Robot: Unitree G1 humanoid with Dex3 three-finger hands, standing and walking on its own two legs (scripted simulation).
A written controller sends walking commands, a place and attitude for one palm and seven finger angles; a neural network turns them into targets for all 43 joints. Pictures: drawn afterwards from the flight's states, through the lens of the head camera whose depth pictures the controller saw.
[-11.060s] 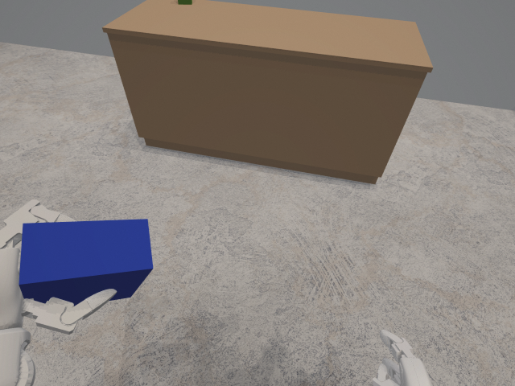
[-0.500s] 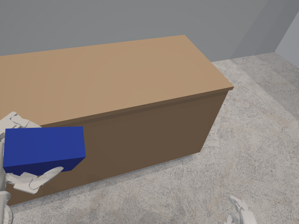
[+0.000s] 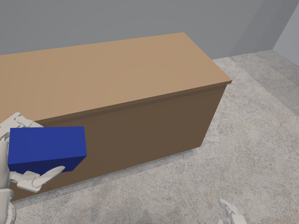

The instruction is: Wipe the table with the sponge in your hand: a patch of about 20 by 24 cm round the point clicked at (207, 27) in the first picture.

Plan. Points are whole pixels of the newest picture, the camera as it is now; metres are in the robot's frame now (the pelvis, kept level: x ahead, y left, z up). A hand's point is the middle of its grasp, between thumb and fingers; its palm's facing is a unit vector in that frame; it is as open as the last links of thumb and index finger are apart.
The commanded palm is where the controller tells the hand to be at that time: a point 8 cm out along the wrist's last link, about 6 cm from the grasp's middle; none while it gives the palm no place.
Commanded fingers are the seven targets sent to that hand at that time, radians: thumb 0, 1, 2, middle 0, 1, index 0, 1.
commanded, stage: come to a stop and stand still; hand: left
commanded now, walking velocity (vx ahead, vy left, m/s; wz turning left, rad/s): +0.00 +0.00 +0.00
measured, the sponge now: (57, 152) +0.23 +0.21 +0.14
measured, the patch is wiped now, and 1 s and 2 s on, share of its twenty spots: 0.00 0.00 0.00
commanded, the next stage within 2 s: look again from close up in 0.18 s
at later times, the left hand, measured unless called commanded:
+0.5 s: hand (16, 139) +0.23 +0.28 +0.17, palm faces +0.41 -0.84 -0.34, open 10.1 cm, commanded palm +0.17 +0.31 +0.18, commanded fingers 0.00 0.10 1.30 -1.20 -1.60 -1.20 -1.60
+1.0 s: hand (27, 112) +0.31 +0.31 +0.16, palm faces +0.37 -0.86 -0.35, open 10.1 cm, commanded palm +0.25 +0.35 +0.18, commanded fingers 0.00 0.10 1.30 -1.20 -1.60 -1.20 -1.60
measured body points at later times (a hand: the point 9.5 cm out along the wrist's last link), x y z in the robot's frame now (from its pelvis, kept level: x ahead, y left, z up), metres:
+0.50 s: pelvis +0.01 +0.03 +0.00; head +0.00 +0.04 +0.45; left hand +0.21 +0.33 +0.19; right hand +0.16 -0.20 -0.07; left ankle +0.04 +0.11 -0.74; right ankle +0.10 -0.06 -0.73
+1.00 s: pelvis +0.09 +0.07 -0.01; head +0.09 +0.09 +0.44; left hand +0.29 +0.35 +0.18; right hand +0.28 -0.15 -0.06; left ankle +0.04 +0.11 -0.74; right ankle +0.10 -0.06 -0.74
